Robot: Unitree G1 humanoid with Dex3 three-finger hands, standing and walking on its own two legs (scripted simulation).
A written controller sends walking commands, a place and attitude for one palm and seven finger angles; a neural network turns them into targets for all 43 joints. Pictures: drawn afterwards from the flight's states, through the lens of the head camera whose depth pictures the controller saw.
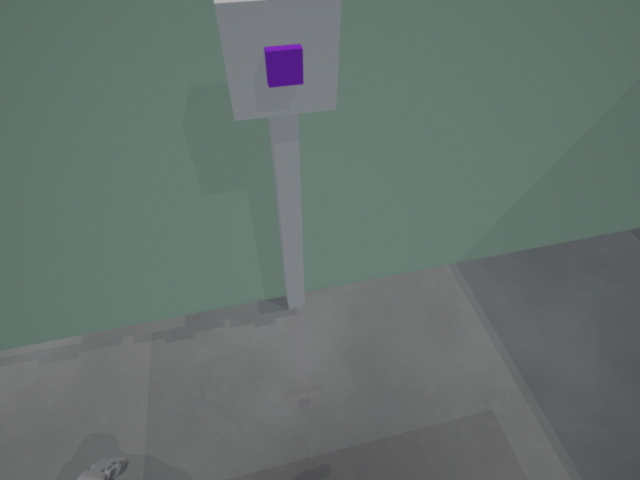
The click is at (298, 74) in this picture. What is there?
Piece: button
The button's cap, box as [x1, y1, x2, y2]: [264, 44, 302, 87]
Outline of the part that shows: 300,44 264,47 267,81 269,87 302,83 302,48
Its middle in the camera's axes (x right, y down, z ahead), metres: -0.07 -0.32 +0.72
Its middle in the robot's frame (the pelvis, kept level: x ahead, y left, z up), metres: +0.77 +0.11 +0.15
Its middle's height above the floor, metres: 0.92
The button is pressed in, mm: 0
